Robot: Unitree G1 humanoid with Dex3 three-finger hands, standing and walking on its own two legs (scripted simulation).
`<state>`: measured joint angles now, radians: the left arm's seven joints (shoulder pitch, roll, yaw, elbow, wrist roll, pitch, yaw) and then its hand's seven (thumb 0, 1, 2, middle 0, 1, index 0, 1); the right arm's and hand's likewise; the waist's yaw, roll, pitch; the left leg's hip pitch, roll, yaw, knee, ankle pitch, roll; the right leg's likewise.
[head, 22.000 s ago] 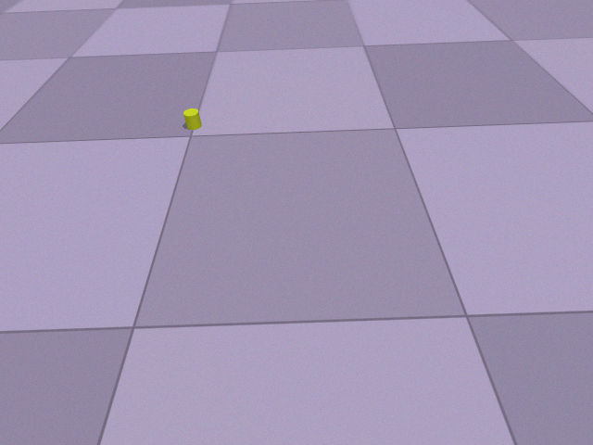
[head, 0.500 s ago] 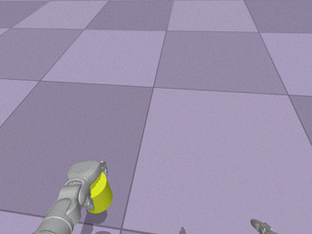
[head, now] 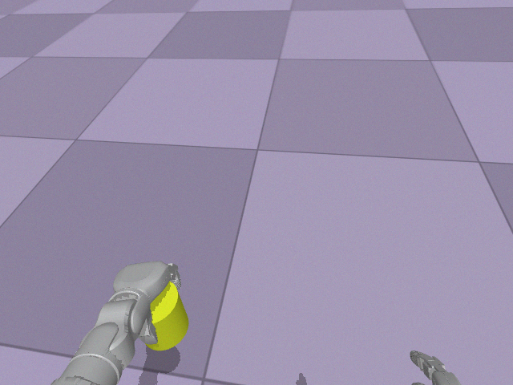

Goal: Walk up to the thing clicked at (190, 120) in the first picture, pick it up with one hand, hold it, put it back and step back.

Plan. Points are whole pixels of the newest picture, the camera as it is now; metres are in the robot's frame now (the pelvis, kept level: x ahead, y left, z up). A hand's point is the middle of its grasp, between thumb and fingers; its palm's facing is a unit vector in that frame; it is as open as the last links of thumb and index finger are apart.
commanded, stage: hold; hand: left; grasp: from above
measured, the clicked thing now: (162, 306) +0.30 +0.21 -0.11
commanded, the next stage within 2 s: crouch in 0.58 s
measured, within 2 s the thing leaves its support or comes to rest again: neither
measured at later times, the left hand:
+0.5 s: hand (149, 307) +0.28 +0.22 -0.06, palm faces -0.48 -0.06 -0.88, open 11.1 cm
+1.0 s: hand (152, 318) +0.28 +0.23 -0.10, palm faces -0.51 -0.05 -0.86, open 11.0 cm
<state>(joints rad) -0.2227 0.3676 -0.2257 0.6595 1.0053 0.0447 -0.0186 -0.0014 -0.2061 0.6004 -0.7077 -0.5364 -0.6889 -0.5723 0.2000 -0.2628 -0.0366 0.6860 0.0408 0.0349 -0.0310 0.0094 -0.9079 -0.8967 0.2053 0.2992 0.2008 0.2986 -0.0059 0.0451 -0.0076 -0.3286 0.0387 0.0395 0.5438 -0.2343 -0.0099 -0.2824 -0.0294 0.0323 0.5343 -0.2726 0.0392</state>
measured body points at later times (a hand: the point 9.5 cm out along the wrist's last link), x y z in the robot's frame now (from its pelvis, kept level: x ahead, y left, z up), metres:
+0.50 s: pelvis +0.00 +0.00 +0.00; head +0.02 -0.01 +0.45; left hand +0.30 +0.22 -0.01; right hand +0.14 -0.26 -0.11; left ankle +0.03 +0.13 -0.73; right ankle +0.01 -0.15 -0.73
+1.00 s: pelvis +0.01 +0.00 +0.00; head +0.04 +0.00 +0.44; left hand +0.30 +0.23 -0.05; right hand +0.14 -0.26 -0.12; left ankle +0.03 +0.13 -0.73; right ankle +0.01 -0.15 -0.73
